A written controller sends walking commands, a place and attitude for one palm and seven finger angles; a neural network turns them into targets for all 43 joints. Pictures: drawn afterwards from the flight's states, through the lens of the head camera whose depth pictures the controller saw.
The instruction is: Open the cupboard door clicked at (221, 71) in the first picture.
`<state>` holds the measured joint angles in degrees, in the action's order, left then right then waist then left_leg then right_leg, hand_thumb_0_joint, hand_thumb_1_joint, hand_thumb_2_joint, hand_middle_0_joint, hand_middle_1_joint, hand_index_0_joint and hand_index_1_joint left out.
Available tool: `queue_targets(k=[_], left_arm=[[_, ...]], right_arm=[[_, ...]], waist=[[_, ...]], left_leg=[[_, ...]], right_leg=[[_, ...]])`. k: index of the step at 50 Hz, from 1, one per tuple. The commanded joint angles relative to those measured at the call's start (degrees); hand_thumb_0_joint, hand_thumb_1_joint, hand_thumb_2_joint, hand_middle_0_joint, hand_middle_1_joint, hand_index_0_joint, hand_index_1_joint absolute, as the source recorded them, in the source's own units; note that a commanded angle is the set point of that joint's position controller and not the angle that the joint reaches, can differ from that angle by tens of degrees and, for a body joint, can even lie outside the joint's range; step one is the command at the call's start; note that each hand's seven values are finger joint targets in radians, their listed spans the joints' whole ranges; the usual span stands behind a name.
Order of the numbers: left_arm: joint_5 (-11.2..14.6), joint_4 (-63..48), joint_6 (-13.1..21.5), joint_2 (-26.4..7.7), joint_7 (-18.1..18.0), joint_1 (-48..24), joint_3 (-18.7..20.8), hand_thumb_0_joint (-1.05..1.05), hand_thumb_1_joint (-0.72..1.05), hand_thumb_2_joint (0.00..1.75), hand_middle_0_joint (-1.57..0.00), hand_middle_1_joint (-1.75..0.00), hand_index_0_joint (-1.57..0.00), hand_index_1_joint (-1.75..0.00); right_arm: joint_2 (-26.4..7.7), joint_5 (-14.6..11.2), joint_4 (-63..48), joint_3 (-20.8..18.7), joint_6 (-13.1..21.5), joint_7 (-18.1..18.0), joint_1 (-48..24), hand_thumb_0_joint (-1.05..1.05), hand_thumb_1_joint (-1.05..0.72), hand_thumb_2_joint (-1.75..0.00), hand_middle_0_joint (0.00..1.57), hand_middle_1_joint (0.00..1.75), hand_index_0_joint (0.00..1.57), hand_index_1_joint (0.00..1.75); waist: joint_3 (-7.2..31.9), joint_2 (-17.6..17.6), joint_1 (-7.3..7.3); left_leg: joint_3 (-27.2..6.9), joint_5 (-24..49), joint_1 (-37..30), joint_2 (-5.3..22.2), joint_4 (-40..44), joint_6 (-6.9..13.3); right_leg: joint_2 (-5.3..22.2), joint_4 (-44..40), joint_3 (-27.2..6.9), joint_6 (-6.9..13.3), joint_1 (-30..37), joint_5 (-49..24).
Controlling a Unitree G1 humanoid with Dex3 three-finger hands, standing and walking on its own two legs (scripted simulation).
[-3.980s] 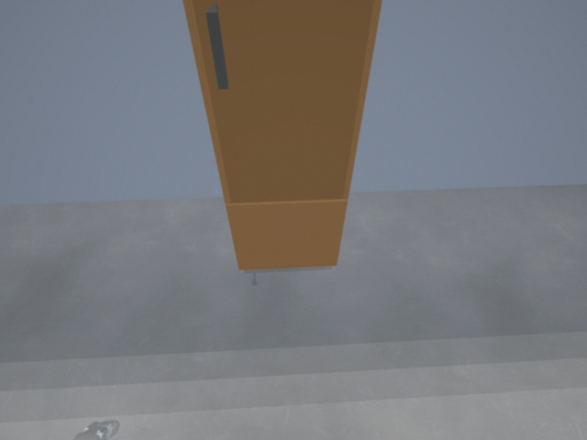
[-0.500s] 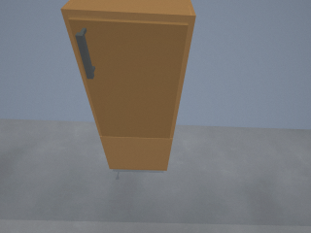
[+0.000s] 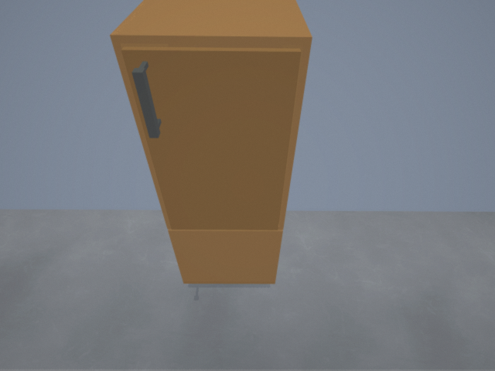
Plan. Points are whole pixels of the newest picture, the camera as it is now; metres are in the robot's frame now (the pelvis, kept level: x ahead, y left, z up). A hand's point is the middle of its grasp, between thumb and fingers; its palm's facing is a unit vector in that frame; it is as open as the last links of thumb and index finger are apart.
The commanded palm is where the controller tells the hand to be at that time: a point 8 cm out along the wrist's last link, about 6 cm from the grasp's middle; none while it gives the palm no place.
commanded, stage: look again from close up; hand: left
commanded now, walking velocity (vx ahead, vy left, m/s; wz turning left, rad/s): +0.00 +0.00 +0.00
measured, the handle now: (149, 100) +0.60 +0.25 +0.15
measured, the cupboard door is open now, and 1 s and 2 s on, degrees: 0 0 0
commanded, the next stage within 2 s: shuffle to correct the standing spot in 0.26 s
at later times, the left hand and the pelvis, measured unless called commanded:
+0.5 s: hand out of the picture +0.04 +0.21 -0.16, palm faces +0.02 -0.97 -0.25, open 7.4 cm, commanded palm none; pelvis +0.00 +0.01 +0.01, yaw +0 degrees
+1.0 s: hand out of the picture +0.05 +0.18 -0.17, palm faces +0.04 -0.98 -0.17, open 7.3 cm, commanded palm none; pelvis +0.07 +0.03 +0.00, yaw -1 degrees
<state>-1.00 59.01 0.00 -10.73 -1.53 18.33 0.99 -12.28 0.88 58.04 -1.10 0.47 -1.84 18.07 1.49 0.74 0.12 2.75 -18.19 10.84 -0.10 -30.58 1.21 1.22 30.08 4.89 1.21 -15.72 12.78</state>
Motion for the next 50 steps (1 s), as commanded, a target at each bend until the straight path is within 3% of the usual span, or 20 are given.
queue_targets(k=[1, 8, 18, 20, 23, 25, 30, 32, 34, 36, 38, 39, 41, 43, 44, 50], left_arm=[[0.1, -3.7, 1.5, -8.8, -0.3, -0.7, 1.1, 0.0, 0.9, 0.9, -0.2, -0.3, -0.2, -0.3], [0.2, -3.6, 1.6, -10.8, 0.0, -4.2, 0.8, 0.0, 0.9, 0.9, -0.2, -0.3, -0.2, -0.3], [0.2, -2.0, 1.6, -11.6, 0.0, -6.2, 0.4, 0.0, 0.9, 0.9, -0.2, -0.3, -0.2, -0.3], [0.3, -0.5, 1.3, -8.0, -0.1, -4.1, -0.4, 0.0, 0.9, 0.9, -0.2, -0.3, -0.2, -0.3], [-0.1, 0.1, 0.6, -7.8, 0.0, -1.9, -0.2, 0.0, 0.9, 0.9, -0.2, -0.3, -0.2, -0.3], [-0.2, 0.2, 0.6, -7.9, 0.2, -0.4, 0.1, 0.0, 0.9, 0.9, -0.2, -0.3, -0.2, -0.3], [-0.1, 0.5, 0.9, -6.8, 0.4, 2.9, 1.1, 0.0, 0.9, 0.9, -0.2, -0.3, -0.2, -0.3], [-0.1, 0.8, 0.9, -5.8, 0.3, 3.5, 1.3, 0.0, 0.9, 0.9, -0.2, -0.3, -0.2, -0.3], [-0.1, 1.2, 1.1, -4.0, 0.4, 4.5, 1.3, 0.0, 0.9, 0.9, -0.2, -0.3, -0.2, -0.3], [-0.2, 1.5, 1.2, -2.4, 0.5, 4.4, 1.1, 0.0, 0.9, 0.9, -0.2, -0.3, -0.2, -0.3], [-0.4, 1.9, 1.3, 0.4, 0.1, 4.4, 0.5, 0.0, 0.9, 0.9, -0.2, -0.3, -0.2, -0.3], [-0.1, 2.5, 1.3, 1.0, -0.3, 5.5, 0.2, 0.0, 0.9, 0.9, -0.2, -0.3, -0.2, -0.3], [0.3, 3.8, 1.1, 0.7, -1.1, 8.1, 0.3, 0.0, 0.9, 0.9, -0.2, -0.3, -0.2, -0.3], [0.7, 4.4, 1.2, -0.7, -2.0, 9.6, 0.6, 0.0, 0.9, 0.9, -0.2, -0.3, -0.2, -0.3], [0.8, 4.0, 1.0, -1.1, -2.2, 9.2, 0.7, 0.0, 0.9, 0.9, -0.2, -0.3, -0.2, -0.3], [0.3, 0.3, -0.5, -1.1, -2.4, 4.4, 1.7, 0.0, 0.9, 0.9, -0.2, -0.3, -0.2, -0.3]], right_arm=[[-8.4, 0.1, -3.5, -1.1, 1.8, 0.1, -0.8, 0.0, -0.9, -0.9, 0.2, 0.3, 0.2, 0.3], [-10.6, 0.2, -2.7, -0.9, 1.6, 0.6, -4.2, 0.0, -0.9, -0.9, 0.2, 0.3, 0.2, 0.3], [-11.1, 0.1, -0.3, -0.5, 1.3, 1.0, -6.5, 0.0, -0.9, -0.9, 0.2, 0.3, 0.2, 0.3], [-7.6, 0.2, 1.3, 0.4, 0.8, 1.1, -4.7, 0.0, -0.9, -0.9, 0.2, 0.3, 0.2, 0.3], [-6.9, 0.4, 2.4, 0.5, -0.1, 1.3, -2.8, 0.0, -0.9, -0.9, 0.2, 0.3, 0.2, 0.3], [-6.4, 0.5, 2.7, 0.5, -0.2, 1.3, -1.9, 0.0, -0.9, -0.9, 0.2, 0.3, 0.2, 0.3], [-4.0, 0.3, 3.5, 0.5, 0.3, 1.0, 1.6, 0.0, -0.9, -0.9, 0.2, 0.3, 0.2, 0.3], [-3.4, 0.1, 4.0, 0.3, 0.7, 0.8, 2.9, 0.0, -0.9, -0.9, 0.2, 0.3, 0.2, 0.3], [-3.1, 0.0, 4.6, 0.3, 1.2, 0.5, 4.6, 0.0, -0.9, -0.9, 0.2, 0.3, 0.2, 0.3], [-3.8, -0.2, 5.7, -0.1, 1.8, 0.1, 7.0, 0.0, -0.9, -0.9, 0.2, 0.3, 0.2, 0.3], [-3.5, -0.4, 6.6, -0.3, 2.0, -0.7, 8.1, 0.0, -0.9, -0.9, 0.2, 0.3, 0.2, 0.3], [-2.9, -0.5, 6.9, 0.0, 2.0, -1.1, 8.3, 0.0, -0.9, -0.9, 0.2, 0.3, 0.2, 0.3], [-1.6, -0.8, 6.8, 0.1, 1.9, -1.8, 7.8, 0.0, -0.9, -0.9, 0.2, 0.3, 0.2, 0.3], [-0.6, -1.1, 6.3, -0.2, 1.6, -2.2, 7.3, 0.0, -0.9, -0.9, 0.2, 0.3, 0.2, 0.3], [-0.3, -1.1, 6.3, -0.4, 1.3, -2.3, 7.2, 0.0, -0.9, -0.9, 0.2, 0.3, 0.2, 0.3], [-0.5, -0.7, 4.8, -2.2, 0.2, -2.2, 6.1, 0.0, -0.9, -0.9, 0.2, 0.3, 0.2, 0.3]], waist=[[-5.4, 0.9, -0.44], [-4.2, -1.1, -0.36], [-2.7, -0.6, -0.35], [-2.1, -1.4, -0.31], [-6.1, -2.7, -0.62], [-7.9, -3.3, -0.78], [-8.0, -3.1, -0.59], [-8.9, -1.6, -0.44], [-7.9, 0.4, -0.24], [-6.8, 4.3, 0.36], [-7.1, 6.0, 0.2], [-6.2, 4.5, -0.06], [-5.3, 1.3, -0.72], [-3.3, -1.2, -0.68], [-1.9, -1.5, -0.38], [-2.3, 0.7, 0.44]], left_leg=[[-7.9, 5.5, 7.0, 6.4, 10.3, 1.9], [-7.3, 7.2, 4.3, 6.3, 12.0, 1.3], [-6.9, 7.5, 2.0, 6.4, 14.0, 0.7], [-6.1, 3.9, 1.6, 6.0, 14.0, 0.2], [-5.5, -7.1, 4.6, 4.7, 13.3, 0.6], [-4.9, -8.5, 6.1, 3.8, 11.7, 0.9], [-3.2, -6.3, 6.4, 2.9, 7.6, 1.3], [-3.6, -5.8, 6.1, 3.5, 7.8, 1.7], [-4.9, -3.0, 4.5, 4.9, 8.6, 2.5], [-7.5, 4.5, 1.2, 7.9, 10.3, 3.8], [-7.9, 24.6, -2.4, 10.1, 9.0, 4.9], [-6.7, 36.2, -4.1, 9.9, 6.4, 4.5], [-4.1, 47.6, -3.7, 8.0, 2.6, 2.3], [-2.8, 45.6, -2.2, 6.3, 1.8, 0.2], [-2.8, 43.7, -2.4, 6.1, 2.6, -0.3], [-2.7, 47.0, -6.0, 8.0, 3.2, 0.6]], right_leg=[[4.9, -6.3, -6.8, 1.4, 4.5, -3.5], [5.7, -8.4, -7.0, 0.8, 6.6, -5.6], [6.2, -10.3, -6.8, 0.1, 8.5, -6.5], [6.3, -11.1, -6.7, -0.4, 9.0, -2.9], [6.0, -11.9, -8.0, -0.1, 5.9, 10.0], [6.5, -13.0, -9.8, 0.7, 4.2, 14.1], [7.6, -12.2, -11.4, 2.8, 3.9, 15.3], [7.0, -10.1, -9.9, 3.1, 3.4, 13.2], [5.5, -6.5, -7.3, 2.8, 3.6, 7.7], [2.9, 0.1, -2.3, 2.1, 3.1, -0.1], [1.6, 3.1, 0.5, 0.9, 1.3, -4.4], [1.9, 2.2, 0.2, 0.5, 2.4, -6.6], [3.4, 0.3, -2.2, 0.4, 7.2, -18.4], [5.8, 0.0, -3.8, 0.2, 12.0, -34.4], [6.5, 0.9, -4.0, 0.3, 12.9, -37.5], [4.9, 3.1, -3.2, -0.5, 6.3, -27.2]])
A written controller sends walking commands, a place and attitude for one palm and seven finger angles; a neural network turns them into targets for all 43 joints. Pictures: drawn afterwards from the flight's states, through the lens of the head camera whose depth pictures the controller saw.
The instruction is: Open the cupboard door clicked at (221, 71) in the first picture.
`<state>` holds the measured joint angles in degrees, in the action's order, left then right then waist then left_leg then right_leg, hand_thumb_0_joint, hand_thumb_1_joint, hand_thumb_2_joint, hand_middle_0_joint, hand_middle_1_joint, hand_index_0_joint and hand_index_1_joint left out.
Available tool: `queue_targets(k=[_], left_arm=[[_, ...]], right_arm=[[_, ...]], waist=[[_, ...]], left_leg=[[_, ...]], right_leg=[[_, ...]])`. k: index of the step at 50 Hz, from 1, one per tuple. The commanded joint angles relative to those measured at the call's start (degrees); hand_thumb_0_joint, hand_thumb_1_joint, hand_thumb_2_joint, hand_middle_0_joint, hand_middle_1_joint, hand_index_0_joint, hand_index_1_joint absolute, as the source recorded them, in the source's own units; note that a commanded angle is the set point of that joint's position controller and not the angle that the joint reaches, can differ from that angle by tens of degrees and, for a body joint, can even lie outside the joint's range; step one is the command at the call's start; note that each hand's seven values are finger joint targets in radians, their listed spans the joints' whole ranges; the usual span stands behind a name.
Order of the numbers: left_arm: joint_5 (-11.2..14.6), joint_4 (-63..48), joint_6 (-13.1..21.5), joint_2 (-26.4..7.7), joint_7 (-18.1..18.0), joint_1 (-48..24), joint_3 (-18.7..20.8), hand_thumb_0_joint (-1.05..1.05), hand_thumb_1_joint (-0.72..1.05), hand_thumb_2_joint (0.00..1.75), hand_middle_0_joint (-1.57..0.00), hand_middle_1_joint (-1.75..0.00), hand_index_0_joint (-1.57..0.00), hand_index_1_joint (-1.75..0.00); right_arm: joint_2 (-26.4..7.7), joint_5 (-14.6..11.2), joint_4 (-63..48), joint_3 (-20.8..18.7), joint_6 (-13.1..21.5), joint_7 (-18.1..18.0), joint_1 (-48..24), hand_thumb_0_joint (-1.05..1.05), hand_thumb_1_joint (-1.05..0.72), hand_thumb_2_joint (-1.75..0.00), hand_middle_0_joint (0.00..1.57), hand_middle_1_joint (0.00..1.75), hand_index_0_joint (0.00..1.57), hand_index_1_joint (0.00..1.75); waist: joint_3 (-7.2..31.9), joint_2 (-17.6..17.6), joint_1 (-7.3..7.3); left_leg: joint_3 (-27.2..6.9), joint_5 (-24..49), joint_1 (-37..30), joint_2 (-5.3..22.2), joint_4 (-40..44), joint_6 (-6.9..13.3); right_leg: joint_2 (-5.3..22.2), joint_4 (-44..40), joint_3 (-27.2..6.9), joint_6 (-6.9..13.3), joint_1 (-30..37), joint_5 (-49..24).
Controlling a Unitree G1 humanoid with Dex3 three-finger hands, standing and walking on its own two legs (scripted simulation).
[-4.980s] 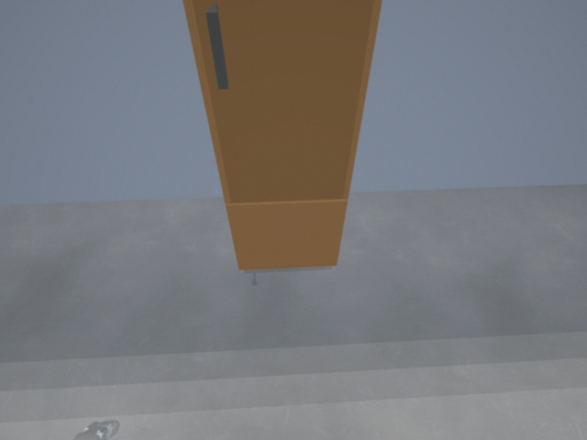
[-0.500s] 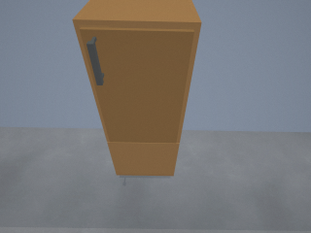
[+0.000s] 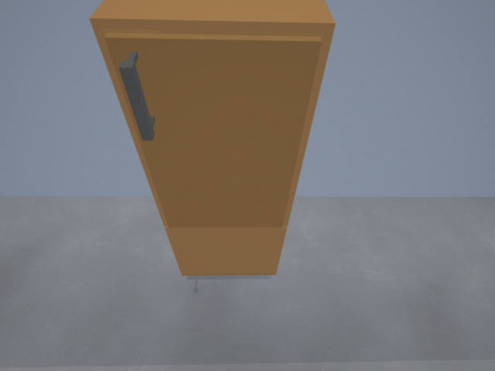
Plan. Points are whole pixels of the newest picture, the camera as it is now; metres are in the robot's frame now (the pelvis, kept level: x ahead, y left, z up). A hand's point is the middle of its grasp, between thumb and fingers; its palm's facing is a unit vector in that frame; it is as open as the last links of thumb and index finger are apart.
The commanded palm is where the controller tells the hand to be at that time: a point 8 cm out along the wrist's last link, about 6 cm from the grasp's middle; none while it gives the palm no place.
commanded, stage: come to a stop and stand still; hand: left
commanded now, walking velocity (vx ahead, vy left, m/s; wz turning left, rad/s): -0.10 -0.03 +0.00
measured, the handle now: (141, 98) +0.53 +0.23 +0.15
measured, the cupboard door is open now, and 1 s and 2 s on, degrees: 0 0 0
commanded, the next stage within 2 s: look again from close up in 1.52 s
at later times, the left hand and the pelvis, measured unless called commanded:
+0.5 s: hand out of the picture -0.01 +0.17 -0.17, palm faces +0.00 -0.98 -0.21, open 7.3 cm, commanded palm none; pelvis -0.04 -0.01 +0.00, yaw -1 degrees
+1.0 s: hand out of the picture -0.03 +0.13 -0.17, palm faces +0.01 -0.98 -0.20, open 7.3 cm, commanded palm none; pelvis -0.02 -0.04 +0.00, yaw -1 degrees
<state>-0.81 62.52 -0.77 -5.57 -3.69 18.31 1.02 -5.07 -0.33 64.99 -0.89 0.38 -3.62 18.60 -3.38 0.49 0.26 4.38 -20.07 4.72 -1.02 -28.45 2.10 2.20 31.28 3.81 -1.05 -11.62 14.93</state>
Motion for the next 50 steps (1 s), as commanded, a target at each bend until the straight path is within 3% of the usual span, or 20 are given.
queue_targets(k=[1, 4, 5, 6, 7, 8, 9, 10, 11, 12, 13, 14, 16, 19, 23, 28, 32, 37, 39, 50], left_arm=[[0.0, -3.8, 0.1, -5.7, -0.2, 3.5, 1.7, 0.0, 0.9, 0.9, -0.2, -0.3, -0.2, -0.3], [-0.2, -5.9, -0.4, -5.2, 0.3, 1.4, 1.9, 0.0, 0.9, 0.9, -0.2, -0.3, -0.2, -0.3], [-0.1, -6.3, -0.4, -5.1, 0.5, 0.9, 1.9, 0.0, 0.9, 0.9, -0.2, -0.3, -0.2, -0.3], [-0.1, -6.2, -0.3, -4.9, 0.5, 1.1, 1.7, 0.0, 0.9, 0.9, -0.2, -0.3, -0.2, -0.3], [-0.1, -5.9, -0.1, -5.5, 0.5, 1.6, 1.7, 0.0, 0.9, 0.9, -0.2, -0.3, -0.2, -0.3], [-0.4, -2.9, 1.7, -10.9, -0.9, 7.0, 1.6, 0.0, 0.9, 0.9, -0.2, -0.3, -0.2, -0.3], [-0.2, -4.8, 2.3, -11.2, -0.8, 7.6, 2.1, 0.0, 0.9, 0.9, -0.2, -0.3, -0.2, -0.3], [0.0, -5.1, 2.7, -10.8, -0.6, 4.7, 1.2, 0.0, 0.9, 0.9, -0.2, -0.3, -0.2, -0.3], [-0.4, -6.2, 2.7, -10.9, 0.0, 1.3, 0.7, 0.0, 0.9, 0.9, -0.2, -0.3, -0.2, -0.3], [-0.3, -7.3, 2.4, -11.4, 0.3, -0.9, 0.6, 0.0, 0.9, 0.9, -0.2, -0.3, -0.2, -0.3], [0.4, -7.4, 2.3, -11.2, 0.6, -2.0, 0.4, 0.0, 0.9, 0.9, -0.2, -0.3, -0.2, -0.3], [0.6, -7.7, 2.0, -10.5, 0.9, -2.0, 0.4, 0.0, 0.9, 0.9, -0.2, -0.3, -0.2, -0.3], [-0.1, -7.1, 1.0, -9.7, 1.3, -2.3, -0.1, 0.0, 0.9, 0.9, -0.2, -0.3, -0.2, -0.3], [-0.1, -5.8, 1.0, -9.4, 1.9, -1.3, -0.7, 0.0, 0.9, 0.9, -0.2, -0.3, -0.2, -0.3], [-0.2, -5.3, 1.3, -9.9, 2.3, -0.5, -0.8, 0.0, 0.9, 0.9, -0.2, -0.3, -0.2, -0.3], [-0.1, -4.5, 2.0, -9.9, 2.3, -0.1, -0.9, 0.0, 0.9, 0.9, -0.2, -0.3, -0.2, -0.3], [0.0, -3.1, 2.4, -9.7, 2.2, 0.3, -0.9, 0.0, 0.9, 0.9, -0.2, -0.3, -0.2, -0.3], [0.2, -1.2, 2.8, -9.2, 2.0, 1.3, -0.9, 0.0, 0.9, 0.9, -0.2, -0.3, -0.2, -0.3], [0.2, -0.6, 2.9, -8.9, 1.9, 1.8, -0.8, 0.0, 0.9, 0.9, -0.2, -0.3, -0.2, -0.3], [0.2, 0.5, 2.7, -8.5, 1.7, 1.6, -0.5, 0.0, 0.9, 0.9, -0.2, -0.3, -0.2, -0.3]], right_arm=[[-7.6, 0.6, -2.3, -2.6, 0.3, -0.4, 5.4, 0.0, -0.9, -0.9, 0.2, 0.3, 0.2, 0.3], [-8.8, 1.0, -2.9, -2.8, 0.3, -0.4, 4.3, 0.0, -0.9, -0.9, 0.2, 0.3, 0.2, 0.3], [-8.9, 1.1, -3.2, -2.8, 0.3, -0.3, 4.0, 0.0, -0.9, -0.9, 0.2, 0.3, 0.2, 0.3], [-8.6, 1.1, -3.4, -2.7, 0.4, -0.3, 3.1, 0.0, -0.9, -0.9, 0.2, 0.3, 0.2, 0.3], [-8.7, 1.0, -3.6, -2.5, 0.5, -0.2, 2.7, 0.0, -0.9, -0.9, 0.2, 0.3, 0.2, 0.3], [-13.6, -0.6, -8.3, -3.0, 0.9, 0.8, -2.2, 0.0, -0.9, -0.9, 0.2, 0.3, 0.2, 0.3], [-10.0, 0.3, -11.1, -2.5, 1.3, 1.7, -1.6, 0.0, -0.9, -0.9, 0.2, 0.3, 0.2, 0.3], [-8.2, 0.2, -11.5, -1.9, 0.8, 1.9, -2.1, 0.0, -0.9, -0.9, 0.2, 0.3, 0.2, 0.3], [-6.1, 0.4, -11.5, -1.5, 0.1, 2.2, -1.9, 0.0, -0.9, -0.9, 0.2, 0.3, 0.2, 0.3], [-6.2, 0.6, -10.7, -1.4, 0.1, 2.4, 0.3, 0.0, -0.9, -0.9, 0.2, 0.3, 0.2, 0.3], [-7.2, 1.1, -9.6, -1.2, 0.5, 2.6, 2.0, 0.0, -0.9, -0.9, 0.2, 0.3, 0.2, 0.3], [-9.0, 1.6, -10.1, -1.1, 0.8, 2.5, 1.1, 0.0, -0.9, -0.9, 0.2, 0.3, 0.2, 0.3], [-10.5, 1.5, -11.1, -0.8, 1.0, 2.4, -1.7, 0.0, -0.9, -0.9, 0.2, 0.3, 0.2, 0.3], [-11.7, 1.3, -11.4, -0.5, 1.1, 2.4, -2.7, 0.0, -0.9, -0.9, 0.2, 0.3, 0.2, 0.3], [-12.0, 1.4, -10.4, -0.3, 0.9, 2.6, -1.9, 0.0, -0.9, -0.9, 0.2, 0.3, 0.2, 0.3], [-11.2, 1.3, -8.4, 0.2, 1.1, 2.6, -0.1, 0.0, -0.9, -0.9, 0.2, 0.3, 0.2, 0.3], [-10.2, 1.1, -6.1, 0.6, 1.4, 2.4, 0.7, 0.0, -0.9, -0.9, 0.2, 0.3, 0.2, 0.3], [-9.4, 0.9, -3.6, 0.9, 1.6, 2.2, 1.8, 0.0, -0.9, -0.9, 0.2, 0.3, 0.2, 0.3], [-8.9, 0.9, -2.7, 1.0, 1.8, 2.0, 2.1, 0.0, -0.9, -0.9, 0.2, 0.3, 0.2, 0.3], [-7.2, 1.0, -0.4, 0.9, 1.5, 1.6, 2.7, 0.0, -0.9, -0.9, 0.2, 0.3, 0.2, 0.3]], waist=[[2.1, 1.8, 0.45], [0.7, 3.8, 0.33], [0.5, 3.8, 0.25], [0.7, 3.9, -0.32], [2.1, 4.5, -0.57], [4.6, -4.2, -2.96], [6.5, -11.2, -2.38], [7.7, -13.3, -0.64], [7.5, -7.2, 0.21], [6.3, -0.8, 1.63], [4.7, 6.2, 1.92], [3.0, 9.0, 0.68], [-2.7, 8.6, -0.72], [-4.4, 1.6, -0.9], [-3.5, 1.2, -0.54], [-1.2, -2.8, 0.11], [-0.4, -0.9, 0.09], [1.0, -2.5, 0.05], [1.7, -1.4, -0.1], [0.3, -1.1, -0.37]], left_leg=[[-4.9, 51.8, -0.9, 9.8, 1.8, 0.3], [-7.5, 55.3, -2.9, 12.5, 2.8, 2.6], [-8.4, 55.1, -2.7, 12.9, 3.1, 3.0], [-8.2, 54.8, -2.7, 12.5, 2.9, 2.9], [-7.7, 54.3, -1.6, 11.3, 1.7, 2.0], [-5.5, 60.8, 2.1, 10.9, -12.0, -0.6], [-4.2, 28.0, 9.9, 5.6, -13.5, -1.0], [-3.9, -2.0, 12.8, 4.0, -11.6, -1.1], [-2.2, -6.5, 11.1, 3.3, -7.3, -1.3], [-1.9, -0.8, 7.5, 2.9, -0.1, -1.4], [-4.5, 8.6, 5.3, 4.8, 3.4, -0.8], [-7.5, 13.2, 8.0, 8.1, 5.1, 0.5], [-10.4, 10.4, 13.6, 9.9, 9.1, 1.7], [-10.1, -1.0, 14.6, 8.5, 11.9, 1.5], [-9.1, -7.0, 13.9, 7.2, 13.1, 1.2], [-7.4, -1.5, 10.3, 6.3, 10.7, 1.0], [-6.3, 3.8, 8.5, 6.2, 9.3, 0.7], [-5.5, 9.3, 7.0, 6.4, 7.8, 0.4], [-5.2, 11.2, 6.5, 6.6, 7.5, 0.2], [-4.3, 11.7, 6.5, 6.5, 6.5, -0.4]], right_leg=[[3.0, 2.5, -1.7, 1.5, 0.3, -23.9], [1.0, 1.9, -1.1, 1.1, -4.0, -5.8], [0.7, 1.0, -1.0, 1.1, -4.0, -3.4], [0.8, -0.6, -1.3, 1.3, -2.9, -4.8], [1.5, -1.7, -1.8, 1.6, -0.1, -11.3], [3.2, -7.0, -2.7, 1.4, 1.5, -28.5], [7.2, -4.5, -7.0, 4.5, 8.5, -42.8], [11.9, -4.3, -9.9, 7.4, 8.9, -46.2], [11.7, -4.6, -8.5, 8.3, 7.1, -38.7], [10.2, -3.6, -8.0, 7.9, 2.7, -26.1], [6.6, -1.9, -6.4, 5.9, -1.0, -14.8], [3.3, -2.5, -4.7, 4.0, -1.5, -7.2], [0.9, -2.6, -2.5, 2.7, -1.2, 1.2], [1.6, -5.6, -4.1, 2.8, -1.3, 1.0], [2.2, -7.8, -5.7, 2.9, -2.1, 3.9], [3.4, -9.9, -7.5, 3.1, -3.1, 4.7], [4.0, -9.8, -7.7, 3.4, -2.3, 0.4], [4.3, -8.4, -7.3, 3.6, -0.2, -7.3], [4.6, -7.7, -7.0, 3.7, 0.9, -10.7], [4.8, -7.5, -6.9, 4.2, 1.5, -13.3]])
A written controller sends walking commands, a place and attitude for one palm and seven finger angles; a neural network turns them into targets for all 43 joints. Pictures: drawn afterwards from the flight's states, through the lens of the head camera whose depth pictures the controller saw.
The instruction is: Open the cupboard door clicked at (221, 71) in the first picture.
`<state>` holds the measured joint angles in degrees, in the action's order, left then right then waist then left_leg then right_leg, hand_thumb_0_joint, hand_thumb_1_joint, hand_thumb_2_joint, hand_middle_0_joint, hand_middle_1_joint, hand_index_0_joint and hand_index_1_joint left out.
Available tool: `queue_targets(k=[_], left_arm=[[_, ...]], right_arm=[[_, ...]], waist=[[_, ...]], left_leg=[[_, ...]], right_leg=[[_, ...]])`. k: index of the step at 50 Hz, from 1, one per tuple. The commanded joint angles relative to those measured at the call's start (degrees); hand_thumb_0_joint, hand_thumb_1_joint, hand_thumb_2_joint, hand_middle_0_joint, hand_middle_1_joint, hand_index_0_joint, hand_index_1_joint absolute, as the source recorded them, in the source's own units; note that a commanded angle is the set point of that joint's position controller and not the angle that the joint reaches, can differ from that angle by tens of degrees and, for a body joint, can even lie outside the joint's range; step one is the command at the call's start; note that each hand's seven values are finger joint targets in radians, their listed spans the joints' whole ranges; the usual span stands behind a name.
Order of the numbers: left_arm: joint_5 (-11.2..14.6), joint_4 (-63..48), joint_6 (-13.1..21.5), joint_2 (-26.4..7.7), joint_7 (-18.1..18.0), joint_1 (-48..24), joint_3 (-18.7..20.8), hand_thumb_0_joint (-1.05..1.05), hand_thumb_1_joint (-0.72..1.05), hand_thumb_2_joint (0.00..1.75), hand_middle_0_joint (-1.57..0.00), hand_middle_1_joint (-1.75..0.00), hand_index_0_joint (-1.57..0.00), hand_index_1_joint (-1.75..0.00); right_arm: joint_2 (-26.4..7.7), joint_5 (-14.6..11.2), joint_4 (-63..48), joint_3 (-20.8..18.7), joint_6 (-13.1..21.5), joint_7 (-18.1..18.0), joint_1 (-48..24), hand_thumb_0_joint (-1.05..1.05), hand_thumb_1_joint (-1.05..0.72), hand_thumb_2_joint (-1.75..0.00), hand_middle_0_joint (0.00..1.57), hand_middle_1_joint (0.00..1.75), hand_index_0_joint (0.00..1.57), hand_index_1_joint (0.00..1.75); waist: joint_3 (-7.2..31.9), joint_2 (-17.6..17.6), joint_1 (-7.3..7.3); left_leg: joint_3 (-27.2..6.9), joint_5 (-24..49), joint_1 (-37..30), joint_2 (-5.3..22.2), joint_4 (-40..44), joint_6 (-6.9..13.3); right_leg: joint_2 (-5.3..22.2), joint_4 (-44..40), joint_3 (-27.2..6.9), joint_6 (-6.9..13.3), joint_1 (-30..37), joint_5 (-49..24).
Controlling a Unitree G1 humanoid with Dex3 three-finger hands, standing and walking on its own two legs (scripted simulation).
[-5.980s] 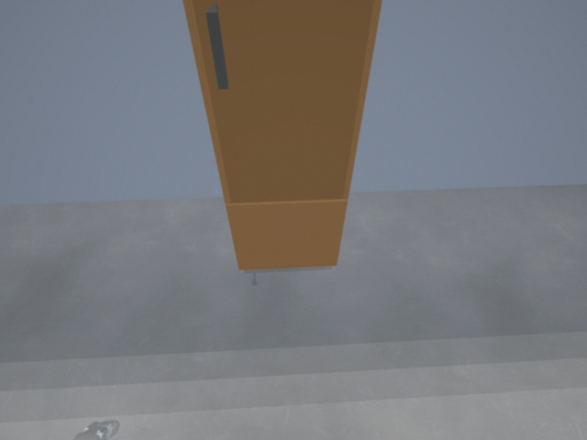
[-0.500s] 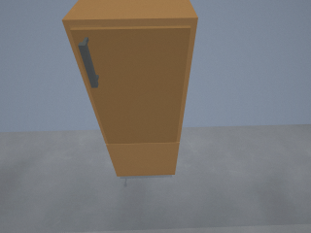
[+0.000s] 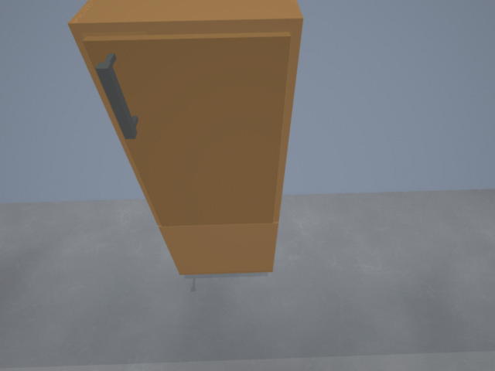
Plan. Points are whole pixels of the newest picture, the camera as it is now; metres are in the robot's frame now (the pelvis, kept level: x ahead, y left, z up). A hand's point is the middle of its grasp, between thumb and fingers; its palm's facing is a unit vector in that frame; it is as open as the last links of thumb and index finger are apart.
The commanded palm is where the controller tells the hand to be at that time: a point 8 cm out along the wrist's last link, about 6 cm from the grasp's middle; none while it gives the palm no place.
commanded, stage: come to a stop and stand still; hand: left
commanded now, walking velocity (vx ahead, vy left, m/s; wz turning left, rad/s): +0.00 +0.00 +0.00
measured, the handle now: (121, 98) +0.55 +0.28 +0.15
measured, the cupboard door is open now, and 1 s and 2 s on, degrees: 0 0 0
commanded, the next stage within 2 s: look again from close up in 0.52 s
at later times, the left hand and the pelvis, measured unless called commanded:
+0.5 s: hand out of the picture +0.02 +0.17 -0.17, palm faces +0.04 -0.98 -0.20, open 7.3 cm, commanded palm none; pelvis +0.02 -0.01 +0.00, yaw +0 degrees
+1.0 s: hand out of the picture +0.01 +0.16 -0.17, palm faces +0.04 -0.98 -0.19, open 7.3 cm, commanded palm none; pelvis +0.02 -0.01 +0.00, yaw +0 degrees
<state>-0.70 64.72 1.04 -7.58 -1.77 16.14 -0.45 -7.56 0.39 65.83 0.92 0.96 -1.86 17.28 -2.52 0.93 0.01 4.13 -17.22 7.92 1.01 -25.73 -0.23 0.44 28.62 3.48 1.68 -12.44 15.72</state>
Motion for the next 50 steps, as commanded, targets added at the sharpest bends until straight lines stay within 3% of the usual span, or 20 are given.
queue_targets(k=[1, 3, 9, 19, 22, 25, 33, 37, 39, 50], left_arm=[[0.0, -1.7, 0.9, -6.4, -0.3, 3.6, 1.0, 0.0, 0.9, 0.9, -0.2, -0.3, -0.2, -0.3], [0.0, -1.9, 0.9, -6.3, -0.3, 3.5, 1.1, 0.0, 0.9, 0.9, -0.2, -0.3, -0.2, -0.3], [0.0, -2.1, 0.9, -6.6, -0.3, 3.2, 1.2, 0.0, 0.9, 0.9, -0.2, -0.3, -0.2, -0.3], [0.1, -2.3, 1.0, -7.1, -0.3, 3.1, 1.4, 0.0, 0.9, 0.9, -0.2, -0.3, -0.2, -0.3], [0.0, -2.4, 0.8, -6.8, -0.2, 2.9, 1.4, 0.0, 0.9, 0.9, -0.2, -0.3, -0.2, -0.3], [0.1, -2.2, 0.9, -7.0, -0.2, 3.3, 1.4, 0.0, 0.9, 0.9, -0.2, -0.3, -0.2, -0.3], [0.0, -2.1, 0.7, -6.7, -0.2, 3.2, 1.3, 0.0, 0.9, 0.9, -0.2, -0.3, -0.2, -0.3], [0.0, -2.2, 0.7, -6.5, -0.2, 3.5, 1.3, 0.0, 0.9, 0.9, -0.2, -0.3, -0.2, -0.3], [0.0, -2.1, 0.7, -6.4, -0.2, 3.6, 1.3, 0.0, 0.9, 0.9, -0.2, -0.3, -0.2, -0.3], [0.1, -2.0, 0.8, -6.1, -0.3, 4.1, 1.3, 0.0, 0.9, 0.9, -0.2, -0.3, -0.2, -0.3]], right_arm=[[-4.4, 0.3, -1.2, -1.0, 0.9, -0.2, 4.0, 0.0, -0.9, -0.9, 0.2, 0.3, 0.2, 0.3], [-4.5, 0.3, -1.1, -1.0, 0.9, -0.3, 4.1, 0.0, -0.9, -0.9, 0.2, 0.3, 0.2, 0.3], [-4.5, 0.4, -1.2, -1.1, 0.8, -0.3, 3.6, 0.0, -0.9, -0.9, 0.2, 0.3, 0.2, 0.3], [-5.1, 0.4, -1.1, -1.2, 1.0, -0.4, 3.0, 0.0, -0.9, -0.9, 0.2, 0.3, 0.2, 0.3], [-5.1, 0.3, -1.1, -1.2, 0.9, -0.5, 3.0, 0.0, -0.9, -0.9, 0.2, 0.3, 0.2, 0.3], [-5.3, 0.4, -1.1, -1.2, 0.9, -0.5, 2.9, 0.0, -0.9, -0.9, 0.2, 0.3, 0.2, 0.3], [-5.0, 0.4, -0.7, -1.1, 0.8, -0.6, 3.1, 0.0, -0.9, -0.9, 0.2, 0.3, 0.2, 0.3], [-4.9, 0.4, -0.6, -1.1, 0.9, -0.6, 3.5, 0.0, -0.9, -0.9, 0.2, 0.3, 0.2, 0.3], [-4.8, 0.4, -0.6, -1.1, 0.9, -0.6, 3.5, 0.0, -0.9, -0.9, 0.2, 0.3, 0.2, 0.3], [-4.5, 0.4, -0.3, -1.2, 1.0, -0.7, 4.0, 0.0, -0.9, -0.9, 0.2, 0.3, 0.2, 0.3]], waist=[[-0.8, -1.9, -0.02], [-0.4, -0.7, -0.02], [-0.7, -2.5, -0.05], [1.1, -1.0, -0.18], [-0.6, -1.5, -0.22], [0.7, -0.9, -0.17], [-1.1, -1.5, -0.27], [-1.0, -0.3, -0.31], [-1.0, -1.4, -0.34], [-0.1, -0.9, -0.32]], left_leg=[[-4.1, 9.3, 3.2, 4.6, 3.7, 1.9], [-4.2, 10.0, 3.0, 4.7, 3.7, 1.9], [-3.9, 9.6, 2.8, 4.5, 3.5, 1.7], [-3.8, 12.9, 1.1, 5.1, 3.6, 1.5], [-3.9, 12.0, 1.9, 5.2, 4.1, 1.6], [-3.9, 12.6, 1.0, 5.1, 3.9, 1.5], [-4.0, 11.3, 1.7, 5.3, 4.6, 1.6], [-4.2, 12.1, 1.5, 5.3, 4.8, 1.7], [-4.2, 11.2, 1.7, 5.3, 4.8, 1.7], [-4.3, 12.5, 1.2, 5.3, 4.6, 1.8]], right_leg=[[6.4, -4.8, -6.5, 1.5, 2.3, -14.8], [6.4, -4.6, -6.5, 1.6, 2.5, -15.5], [6.6, -5.5, -6.7, 1.5, 2.5, -15.7], [6.5, -4.9, -6.0, 1.5, 4.2, -19.7], [6.3, -5.2, -6.0, 1.4, 3.4, -18.0], [6.5, -5.2, -6.2, 1.6, 4.0, -19.5], [6.1, -5.7, -6.0, 1.5, 3.1, -16.4], [6.0, -5.5, -5.9, 1.5, 3.1, -16.4], [6.0, -5.8, -5.9, 1.5, 2.9, -15.6], [6.1, -5.5, -5.9, 1.6, 3.4, -17.0]])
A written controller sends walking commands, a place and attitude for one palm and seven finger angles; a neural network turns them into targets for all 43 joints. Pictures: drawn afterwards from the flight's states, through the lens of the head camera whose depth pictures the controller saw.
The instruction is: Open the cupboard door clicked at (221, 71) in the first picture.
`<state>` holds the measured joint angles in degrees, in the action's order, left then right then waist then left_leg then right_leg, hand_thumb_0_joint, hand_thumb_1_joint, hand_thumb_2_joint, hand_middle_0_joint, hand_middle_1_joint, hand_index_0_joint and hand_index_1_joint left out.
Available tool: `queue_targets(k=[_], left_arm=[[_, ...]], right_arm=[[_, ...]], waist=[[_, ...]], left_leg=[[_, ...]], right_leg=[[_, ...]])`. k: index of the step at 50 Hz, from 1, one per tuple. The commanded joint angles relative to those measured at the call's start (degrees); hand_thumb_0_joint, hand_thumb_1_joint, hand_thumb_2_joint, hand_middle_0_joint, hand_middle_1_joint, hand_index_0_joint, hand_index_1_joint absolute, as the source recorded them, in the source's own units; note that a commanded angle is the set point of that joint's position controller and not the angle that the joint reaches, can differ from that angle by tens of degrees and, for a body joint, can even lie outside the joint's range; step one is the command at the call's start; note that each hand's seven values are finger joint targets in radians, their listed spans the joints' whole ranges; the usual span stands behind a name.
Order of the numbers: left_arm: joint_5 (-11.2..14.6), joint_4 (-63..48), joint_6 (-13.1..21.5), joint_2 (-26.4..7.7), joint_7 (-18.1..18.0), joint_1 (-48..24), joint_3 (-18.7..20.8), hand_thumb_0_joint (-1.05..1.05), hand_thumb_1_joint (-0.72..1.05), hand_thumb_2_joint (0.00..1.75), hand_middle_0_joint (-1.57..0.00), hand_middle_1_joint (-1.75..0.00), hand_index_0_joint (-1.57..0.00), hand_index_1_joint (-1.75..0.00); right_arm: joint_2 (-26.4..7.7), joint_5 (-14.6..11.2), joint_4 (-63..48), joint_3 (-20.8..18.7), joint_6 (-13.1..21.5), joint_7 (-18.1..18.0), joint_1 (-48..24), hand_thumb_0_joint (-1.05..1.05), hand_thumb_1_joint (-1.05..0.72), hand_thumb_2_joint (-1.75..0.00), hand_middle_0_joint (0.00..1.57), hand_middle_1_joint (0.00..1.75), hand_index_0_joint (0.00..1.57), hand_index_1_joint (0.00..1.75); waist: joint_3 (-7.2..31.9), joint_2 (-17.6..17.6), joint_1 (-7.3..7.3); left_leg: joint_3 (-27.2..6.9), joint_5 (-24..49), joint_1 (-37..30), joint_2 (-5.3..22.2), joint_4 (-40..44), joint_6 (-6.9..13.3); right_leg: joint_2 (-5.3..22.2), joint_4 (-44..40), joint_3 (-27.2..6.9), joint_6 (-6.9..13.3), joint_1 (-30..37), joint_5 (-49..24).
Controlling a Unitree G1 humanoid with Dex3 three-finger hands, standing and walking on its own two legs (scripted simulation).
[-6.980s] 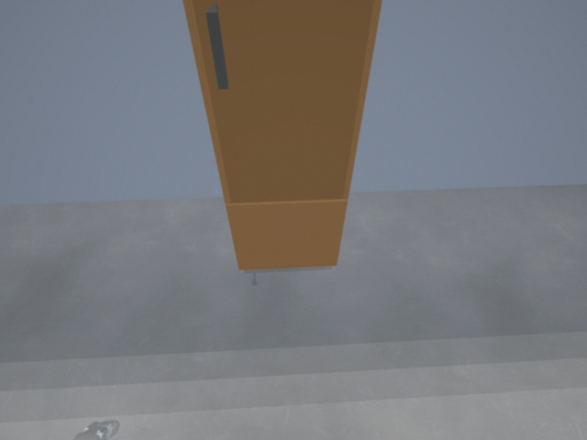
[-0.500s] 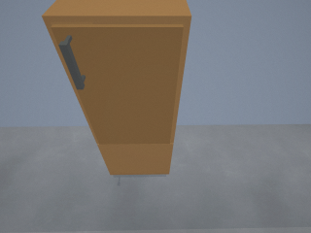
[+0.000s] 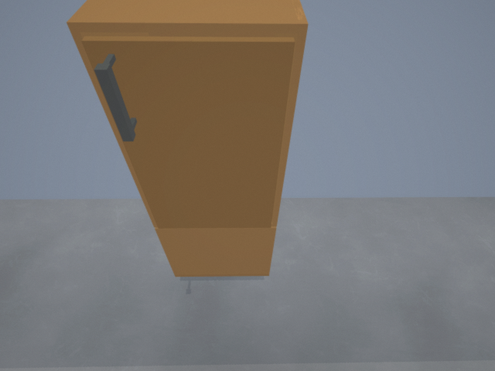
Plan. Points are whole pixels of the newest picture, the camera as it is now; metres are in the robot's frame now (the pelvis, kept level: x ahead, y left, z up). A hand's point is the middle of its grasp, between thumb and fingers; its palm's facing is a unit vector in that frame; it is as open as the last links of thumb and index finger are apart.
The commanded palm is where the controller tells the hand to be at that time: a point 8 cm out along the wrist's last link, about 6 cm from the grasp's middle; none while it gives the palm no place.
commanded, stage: look again from close up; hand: left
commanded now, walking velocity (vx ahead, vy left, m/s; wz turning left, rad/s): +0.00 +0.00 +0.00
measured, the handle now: (120, 99) +0.53 +0.28 +0.15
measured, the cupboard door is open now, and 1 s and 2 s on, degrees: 0 0 0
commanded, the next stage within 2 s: come to a stop and stand still in 0.16 s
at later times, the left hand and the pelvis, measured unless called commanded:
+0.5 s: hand out of the picture -0.02 +0.19 -0.18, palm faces +0.01 -0.98 -0.19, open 7.3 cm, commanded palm none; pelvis -0.02 +0.02 +0.00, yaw +0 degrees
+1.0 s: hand out of the picture -0.06 +0.19 -0.18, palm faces +0.03 -0.99 -0.16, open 7.4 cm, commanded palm none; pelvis -0.04 +0.03 +0.00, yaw +0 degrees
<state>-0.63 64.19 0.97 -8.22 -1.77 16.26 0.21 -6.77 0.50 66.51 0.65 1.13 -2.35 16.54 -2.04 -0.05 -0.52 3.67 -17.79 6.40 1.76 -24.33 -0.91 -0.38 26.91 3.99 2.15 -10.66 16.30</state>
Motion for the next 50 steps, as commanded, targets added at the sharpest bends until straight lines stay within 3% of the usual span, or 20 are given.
queue_targets(k=[1, 14, 15, 16, 17, 18, 19, 20, 22, 24, 27, 31, 35, 42, 46, 50], left_arm=[[0.0, -1.5, 0.8, -5.2, -0.3, 3.8, 0.7, 0.0, 0.9, 0.9, -0.2, -0.3, -0.2, -0.3], [-0.1, -1.2, 0.8, -4.9, -0.3, 4.4, 0.6, 0.0, 0.9, 0.9, -0.2, -0.3, -0.2, -0.3], [-0.5, 1.4, 1.8, -7.0, -2.8, 9.3, 0.9, 0.0, 0.9, 0.9, -0.2, -0.3, -0.2, -0.3], [-0.5, 0.2, 2.6, -9.7, -2.4, 8.5, 1.1, 0.0, 0.9, 0.9, -0.2, -0.3, -0.2, -0.3], [-0.2, -1.0, 2.7, -8.2, -2.2, 8.4, 0.9, 0.0, 0.9, 0.9, -0.2, -0.3, -0.2, -0.3], [0.0, -1.6, 2.5, -7.3, -2.0, 6.1, 0.4, 0.0, 0.9, 0.9, -0.2, -0.3, -0.2, -0.3], [0.2, -2.2, 2.1, -6.7, -1.8, 5.4, 0.2, 0.0, 0.9, 0.9, -0.2, -0.3, -0.2, -0.3], [0.2, -2.4, 1.9, -5.8, -1.5, 4.3, 0.1, 0.0, 0.9, 0.9, -0.2, -0.3, -0.2, -0.3], [0.0, -2.5, 0.9, -5.4, -1.2, 3.3, -0.1, 0.0, 0.9, 0.9, -0.2, -0.3, -0.2, -0.3], [-0.1, -2.2, 0.5, -5.1, -0.8, 3.4, -0.3, 0.0, 0.9, 0.9, -0.2, -0.3, -0.2, -0.3], [-0.2, -2.5, 0.1, -5.2, -0.5, 3.0, -0.4, 0.0, 0.9, 0.9, -0.2, -0.3, -0.2, -0.3], [-0.2, -2.9, -0.1, -5.2, -0.2, 3.1, -0.4, 0.0, 0.9, 0.9, -0.2, -0.3, -0.2, -0.3], [-0.3, -3.3, -0.1, -5.1, 0.0, 3.6, -0.3, 0.0, 0.9, 0.9, -0.2, -0.3, -0.2, -0.3], [-0.2, -2.8, 0.2, -4.4, -0.1, 5.0, -0.3, 0.0, 0.9, 0.9, -0.2, -0.3, -0.2, -0.3], [-0.2, -2.2, 0.5, -4.0, -0.2, 5.6, -0.2, 0.0, 0.9, 0.9, -0.2, -0.3, -0.2, -0.3], [-0.1, -1.7, 0.5, -3.5, -0.3, 5.9, -0.3, 0.0, 0.9, 0.9, -0.2, -0.3, -0.2, -0.3]], right_arm=[[-5.0, 0.2, -0.8, -0.9, 0.8, -0.2, 4.9, 0.0, -0.9, -0.9, 0.2, 0.3, 0.2, 0.3], [-4.9, 0.2, -0.8, -1.0, 0.9, -0.3, 4.7, 0.0, -0.9, -0.9, 0.2, 0.3, 0.2, 0.3], [-8.1, -0.4, -5.4, -1.8, 0.9, 0.4, -2.9, 0.0, -0.9, -0.9, 0.2, 0.3, 0.2, 0.3], [-6.1, -0.6, -7.9, -1.3, 0.2, 0.9, -2.1, 0.0, -0.9, -0.9, 0.2, 0.3, 0.2, 0.3], [-3.7, -0.3, -7.6, -1.2, 0.5, 0.9, 2.5, 0.0, -0.9, -0.9, 0.2, 0.3, 0.2, 0.3], [-4.3, -0.3, -7.1, -1.5, 0.5, 0.7, 4.3, 0.0, -0.9, -0.9, 0.2, 0.3, 0.2, 0.3], [-5.1, -0.3, -6.6, -1.6, 0.4, 0.6, 4.5, 0.0, -0.9, -0.9, 0.2, 0.3, 0.2, 0.3], [-5.8, -0.1, -6.3, -1.7, 0.3, 0.4, 4.8, 0.0, -0.9, -0.9, 0.2, 0.3, 0.2, 0.3], [-6.2, 0.3, -6.4, -1.3, 0.3, 0.3, 3.8, 0.0, -0.9, -0.9, 0.2, 0.3, 0.2, 0.3], [-6.6, 0.3, -7.1, -1.1, 0.2, 0.4, 2.6, 0.0, -0.9, -0.9, 0.2, 0.3, 0.2, 0.3], [-7.2, 0.4, -7.4, -1.1, 0.3, 0.6, 2.8, 0.0, -0.9, -0.9, 0.2, 0.3, 0.2, 0.3], [-7.8, 0.6, -7.4, -1.1, 0.5, 0.7, 3.0, 0.0, -0.9, -0.9, 0.2, 0.3, 0.2, 0.3], [-8.3, 0.5, -7.3, -1.0, 0.6, 0.8, 3.4, 0.0, -0.9, -0.9, 0.2, 0.3, 0.2, 0.3], [-7.4, 0.4, -5.7, -0.8, 0.9, 0.8, 4.6, 0.0, -0.9, -0.9, 0.2, 0.3, 0.2, 0.3], [-6.3, 0.2, -4.6, -0.7, 1.0, 0.7, 5.6, 0.0, -0.9, -0.9, 0.2, 0.3, 0.2, 0.3], [-5.7, 0.2, -3.6, -0.6, 1.0, 0.6, 6.0, 0.0, -0.9, -0.9, 0.2, 0.3, 0.2, 0.3]], waist=[[-1.1, 0.1, 0.23], [-1.2, -0.2, 0.13], [-3.8, 0.0, -2.27], [-1.5, -1.7, 0.6], [7.8, -4.7, 1.66], [11.2, -5.3, 2.52], [10.3, -4.9, 2.14], [7.5, -1.9, 2.39], [1.3, 3.9, 1.44], [-2.5, 1.7, 0.99], [-4.1, 0.7, 0.87], [-4.7, 1.9, 0.59], [-4.4, 0.3, 0.4], [-3.0, 0.6, 0.21], [-1.8, -1.7, 0.5], [-2.6, -0.5, 0.54]], left_leg=[[-3.8, 13.1, 2.9, 4.7, 3.5, 2.5], [-3.8, 13.9, 2.4, 4.7, 3.5, 2.5], [-0.4, 14.6, 8.2, 4.6, -9.6, 0.5], [0.0, 7.4, 10.5, 2.2, -10.1, 0.7], [-0.9, 0.6, 8.2, 1.5, -7.9, 1.6], [-1.4, 3.9, 5.7, 1.5, -4.6, 1.8], [-2.3, 7.7, 3.9, 2.2, -3.5, 1.9], [-3.2, 11.8, 3.3, 3.6, -2.3, 2.1], [-4.1, 17.9, 4.9, 4.8, -0.9, 2.5], [-5.0, 13.0, 6.9, 4.9, 1.2, 2.9], [-6.4, 5.9, 9.2, 4.8, 4.1, 3.3], [-7.6, 0.1, 11.0, 4.8, 7.2, 3.7], [-8.2, -3.6, 12.1, 4.6, 8.7, 3.8], [-7.6, -1.1, 10.8, 4.3, 8.3, 3.9], [-6.3, 4.0, 8.5, 4.0, 6.1, 3.8], [-5.8, 4.6, 8.4, 4.0, 5.7, 3.6]], right_leg=[[6.6, -3.7, -6.2, 1.0, 1.6, -17.1], [6.8, -4.0, -6.2, 0.9, 1.5, -18.1], [10.6, -3.5, -10.3, -1.7, 0.0, -44.0], [13.0, -1.7, -10.0, -0.1, 5.7, -59.4], [13.8, 1.6, -10.5, 1.6, 10.3, -61.1], [12.4, 3.4, -7.8, 2.0, 11.6, -56.8], [10.7, 2.8, -7.2, 1.5, 8.8, -46.0], [9.2, 1.9, -6.8, 1.1, 5.4, -36.0], [7.0, 0.9, -5.6, 0.6, 1.3, -21.9], [6.3, -1.3, -5.8, 0.4, -0.7, -13.0], [5.6, -2.6, -5.8, -0.1, -1.3, -5.2], [5.5, -3.0, -5.5, -0.2, -1.2, -3.4], [5.5, -2.9, -5.3, -0.3, -0.4, -3.4], [6.0, -3.0, -5.3, -0.4, 0.0, -5.3], [6.4, -3.4, -5.8, -0.3, -0.1, -7.1], [6.4, -3.4, -6.0, -0.2, -0.8, -7.2]])
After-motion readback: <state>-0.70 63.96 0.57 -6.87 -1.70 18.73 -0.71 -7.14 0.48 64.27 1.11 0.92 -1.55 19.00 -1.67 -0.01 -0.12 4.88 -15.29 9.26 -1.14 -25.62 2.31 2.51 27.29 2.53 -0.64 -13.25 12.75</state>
